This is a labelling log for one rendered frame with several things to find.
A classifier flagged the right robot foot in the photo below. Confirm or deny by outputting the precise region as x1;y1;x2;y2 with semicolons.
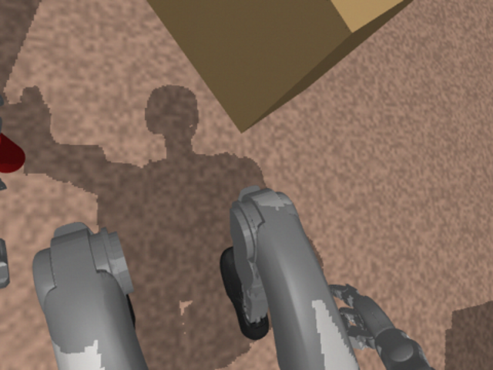
220;247;269;340

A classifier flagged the right robot hand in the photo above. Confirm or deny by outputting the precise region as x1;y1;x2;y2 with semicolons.
329;284;395;350

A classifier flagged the right robot arm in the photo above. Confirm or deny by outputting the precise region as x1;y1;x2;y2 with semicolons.
374;328;435;370

